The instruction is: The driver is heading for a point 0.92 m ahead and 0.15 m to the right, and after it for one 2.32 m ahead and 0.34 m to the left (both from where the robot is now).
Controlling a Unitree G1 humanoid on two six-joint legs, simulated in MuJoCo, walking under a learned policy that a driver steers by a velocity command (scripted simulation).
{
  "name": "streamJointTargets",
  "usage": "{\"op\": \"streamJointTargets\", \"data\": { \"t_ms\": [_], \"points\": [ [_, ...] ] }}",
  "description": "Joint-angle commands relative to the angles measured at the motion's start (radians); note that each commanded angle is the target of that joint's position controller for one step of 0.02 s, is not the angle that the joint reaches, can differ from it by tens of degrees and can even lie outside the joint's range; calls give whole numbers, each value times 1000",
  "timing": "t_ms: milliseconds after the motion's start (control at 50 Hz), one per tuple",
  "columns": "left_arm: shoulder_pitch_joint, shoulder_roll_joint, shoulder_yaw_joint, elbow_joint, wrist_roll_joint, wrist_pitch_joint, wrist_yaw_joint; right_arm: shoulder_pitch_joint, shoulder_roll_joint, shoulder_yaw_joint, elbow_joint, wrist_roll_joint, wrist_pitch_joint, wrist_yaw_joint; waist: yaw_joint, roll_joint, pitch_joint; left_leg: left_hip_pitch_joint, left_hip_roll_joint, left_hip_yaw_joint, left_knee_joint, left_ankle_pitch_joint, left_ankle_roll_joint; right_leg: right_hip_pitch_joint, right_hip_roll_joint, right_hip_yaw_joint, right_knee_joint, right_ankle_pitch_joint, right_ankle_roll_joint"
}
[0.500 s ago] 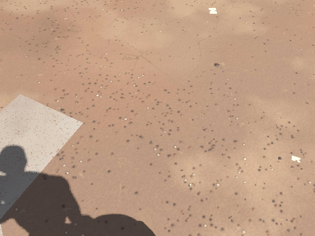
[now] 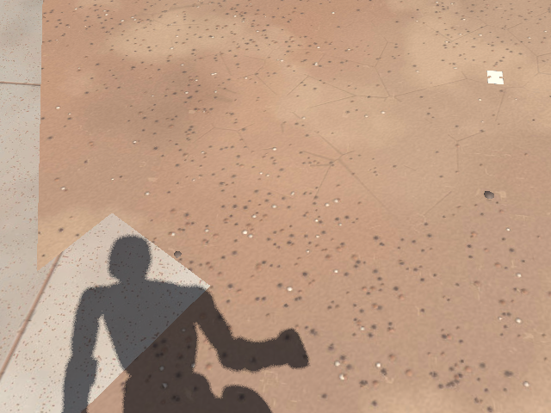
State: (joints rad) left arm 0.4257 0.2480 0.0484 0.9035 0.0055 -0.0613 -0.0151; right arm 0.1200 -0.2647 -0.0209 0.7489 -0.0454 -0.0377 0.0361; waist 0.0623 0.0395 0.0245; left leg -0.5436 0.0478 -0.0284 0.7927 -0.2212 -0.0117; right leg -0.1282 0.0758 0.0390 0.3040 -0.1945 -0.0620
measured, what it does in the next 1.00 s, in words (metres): walks ahead, turning right: left foot, then right foot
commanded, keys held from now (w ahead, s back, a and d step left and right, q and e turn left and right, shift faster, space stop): w+e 0.66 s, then w+q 0.16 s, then q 0.18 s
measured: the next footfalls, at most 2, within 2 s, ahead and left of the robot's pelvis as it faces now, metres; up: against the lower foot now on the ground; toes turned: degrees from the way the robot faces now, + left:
left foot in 0.16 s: +0.22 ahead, +0.12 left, +0.00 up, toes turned -5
right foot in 0.66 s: +0.44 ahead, -0.16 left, +0.00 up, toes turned -27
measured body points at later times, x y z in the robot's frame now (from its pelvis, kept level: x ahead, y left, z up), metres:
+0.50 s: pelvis +0.24 +0.02 +0.00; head +0.26 +0.02 +0.45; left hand +0.47 +0.22 -0.11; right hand +0.16 -0.25 -0.13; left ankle +0.18 +0.13 -0.75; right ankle +0.31 -0.14 -0.69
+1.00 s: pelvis +0.46 -0.12 +0.00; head +0.49 -0.14 +0.45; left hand +0.60 +0.11 -0.13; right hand +0.44 -0.38 -0.14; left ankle +0.63 -0.02 -0.68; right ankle +0.40 -0.14 -0.75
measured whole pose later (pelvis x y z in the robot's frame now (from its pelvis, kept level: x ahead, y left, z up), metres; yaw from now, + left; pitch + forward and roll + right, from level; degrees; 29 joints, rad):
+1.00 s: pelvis +0.46 -0.12 +0.00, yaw -21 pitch -1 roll +0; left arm 0.31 0.22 0.03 0.89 0.01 -0.07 0.01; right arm 0.25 -0.25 -0.05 0.86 -0.02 -0.01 0.02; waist 0.00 0.04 0.07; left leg -0.62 0.06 -0.01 0.89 -0.11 0.02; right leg -0.02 0.08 -0.14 0.25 -0.23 -0.11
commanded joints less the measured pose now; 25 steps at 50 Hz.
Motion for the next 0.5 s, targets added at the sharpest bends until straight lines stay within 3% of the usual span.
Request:
{"op": "streamJointTargets", "data": {
  "t_ms": [20, 80, 120, 140, 160, 180, 200, 220, 240, 260, 300, 360, 420, 500],
  "points": [
    [-19, 162, 39, -58, 1, -12, 0, -74, -48, 2, -79, 12, -14, -1, -22, -134, 7, 75, -28, 44, -133, 90, -21, -70, -216, 209, -108, 223, -147],
    [0, 180, 48, -53, 4, -6, 0, -100, -68, -2, -96, 20, -24, -14, -22, -132, -8, 154, -46, 37, -202, 79, -11, -58, -234, 251, -44, 253, -127],
    [-26, 192, 54, -61, 2, -1, 5, -17, -82, -10, -75, 19, -36, -25, -73, -117, -21, 298, -60, 31, -308, 71, 5, -87, -221, 275, 40, 221, -98],
    [-25, 176, 51, -64, 0, -3, 6, 69, -113, -23, -47, 10, -47, -36, -107, -75, -63, 443, -45, 9, -357, 54, 27, -133, -174, 253, 153, 224, -74],
    [-47, 125, 38, -93, -10, -11, 3, 207, -184, -43, -35, -11, -59, -52, -173, 41, -166, 619, 141, -179, -424, -99, 75, -221, -101, 179, 399, 113, -42],
    [10, 41, 20, -133, -31, -9, 6, 267, -281, -67, -31, -16, -45, -60, -163, 244, -244, 787, 374, -525, -540, -302, 156, -464, 31, 30, 648, -304, -11],
    [24, 118, 34, -117, -2, 10, 13, 242, -231, -65, -26, -2, -30, -59, -132, 164, -185, 695, 398, -638, -567, -409, 200, -546, -27, 26, 783, -343, -20],
    [-9, 129, 40, -103, 11, 20, 7, 181, -145, -43, -40, 6, -29, -53, -107, 60, -81, 604, 344, -523, -575, -380, 189, -555, -72, 48, 822, -261, -25],
    [-38, 106, 38, -102, 13, 23, -3, 141, -99, -32, -40, 11, -35, -49, -91, 39, -25, 533, 293, -389, -593, -226, 174, -541, -101, 43, 811, -194, -15],
    [-54, 97, 39, -102, 18, 30, -11, 128, -75, -26, -36, 11, -42, -49, -79, 61, -8, 496, 254, -283, -607, -101, 153, -519, -121, 31, 794, -159, -4],
    [-71, 86, 39, -108, 30, 49, -24, 146, -70, -26, -16, 18, -57, -50, -65, 84, -6, 472, 212, -158, -615, 87, 141, -504, -131, 14, 801, -106, 17],
    [-153, 71, 34, -144, 30, 62, -40, 191, -82, -35, 13, 29, -73, -47, -62, 56, -12, 502, 215, -57, -624, 265, 156, -566, -140, 5, 799, -31, 36],
    [-256, 63, 27, -183, 31, 66, -53, 224, -84, -40, 38, 28, -71, -46, -75, 48, 15, 515, 211, 31, -638, 323, 163, -619, -149, -12, 715, 51, 51],
    [-392, 42, 5, -233, 29, 60, -70, 243, -103, -47, 62, 25, -67, -45, -98, 51, 51, 492, 195, 143, -641, 338, 144, -533, -143, -78, 478, 167, 32]
  ]
}}
Keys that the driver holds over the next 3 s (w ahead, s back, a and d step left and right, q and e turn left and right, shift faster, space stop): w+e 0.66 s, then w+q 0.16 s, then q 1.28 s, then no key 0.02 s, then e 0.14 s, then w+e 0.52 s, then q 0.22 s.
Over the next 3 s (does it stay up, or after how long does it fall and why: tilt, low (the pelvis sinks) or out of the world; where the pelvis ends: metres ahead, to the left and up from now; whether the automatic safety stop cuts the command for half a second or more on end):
stays up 0.78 -0.23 0.00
